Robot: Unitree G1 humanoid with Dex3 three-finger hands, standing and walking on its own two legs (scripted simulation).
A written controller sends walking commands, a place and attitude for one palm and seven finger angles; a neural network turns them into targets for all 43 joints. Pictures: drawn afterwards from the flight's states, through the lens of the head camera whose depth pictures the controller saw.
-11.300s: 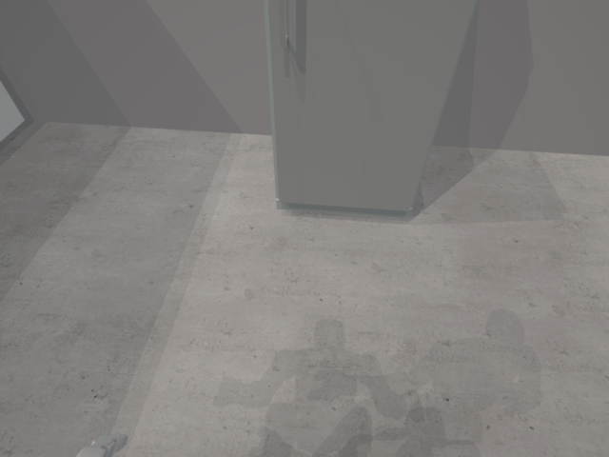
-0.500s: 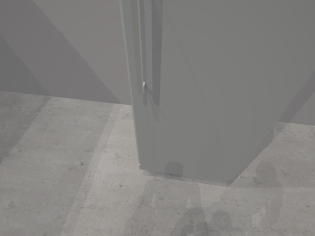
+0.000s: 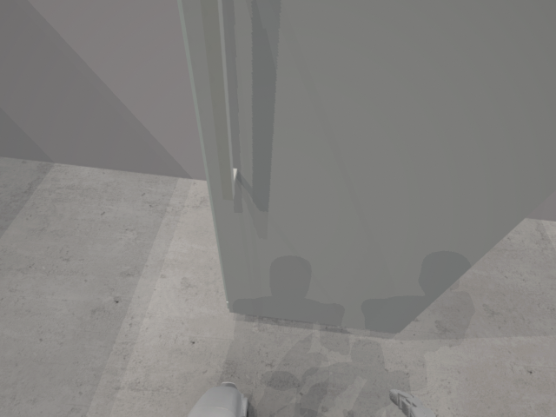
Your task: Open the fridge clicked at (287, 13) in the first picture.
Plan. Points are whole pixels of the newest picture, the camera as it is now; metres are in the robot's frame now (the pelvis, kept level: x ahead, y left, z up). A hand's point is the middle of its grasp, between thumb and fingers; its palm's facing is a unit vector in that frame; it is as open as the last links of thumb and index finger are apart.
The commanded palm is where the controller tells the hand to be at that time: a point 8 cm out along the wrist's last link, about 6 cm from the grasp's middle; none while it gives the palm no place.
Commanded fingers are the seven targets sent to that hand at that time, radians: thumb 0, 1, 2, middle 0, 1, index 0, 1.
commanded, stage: come to a stop and stand still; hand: left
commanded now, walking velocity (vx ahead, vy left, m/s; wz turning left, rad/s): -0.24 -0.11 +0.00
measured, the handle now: (222, 79) +0.46 +0.14 +0.23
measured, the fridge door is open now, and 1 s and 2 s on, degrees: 0 0 0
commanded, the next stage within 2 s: none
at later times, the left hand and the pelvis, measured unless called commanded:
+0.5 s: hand out of the picture +0.01 +0.18 -0.17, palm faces +0.01 -0.97 -0.24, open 7.4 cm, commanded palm none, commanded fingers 0.00 0.90 0.90 -0.20 -0.30 -0.20 -0.30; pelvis -0.04 -0.02 -0.01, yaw -2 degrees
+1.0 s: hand out of the picture -0.05 +0.18 -0.18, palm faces +0.07 -0.98 -0.20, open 7.4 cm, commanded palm none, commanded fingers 0.00 0.90 0.90 -0.20 -0.30 -0.20 -0.30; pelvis -0.01 +0.01 -0.01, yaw +0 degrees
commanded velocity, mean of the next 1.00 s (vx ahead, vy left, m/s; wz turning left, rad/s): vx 0.01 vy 0.00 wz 0.00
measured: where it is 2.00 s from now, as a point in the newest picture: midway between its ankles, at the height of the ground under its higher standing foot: outside the picture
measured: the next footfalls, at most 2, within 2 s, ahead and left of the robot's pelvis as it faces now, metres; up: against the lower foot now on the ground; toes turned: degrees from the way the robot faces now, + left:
left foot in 0.04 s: +0.15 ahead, +0.10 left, +0.00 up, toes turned +3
right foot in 0.48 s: -0.06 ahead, -0.12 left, +0.00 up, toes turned -4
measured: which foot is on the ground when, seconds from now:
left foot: up 0.00-0.02, down 0.04-0.48, up 0.50-0.82, down 0.84-1.00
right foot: down 0.00-0.04, up 0.06-0.46, down 0.48-1.00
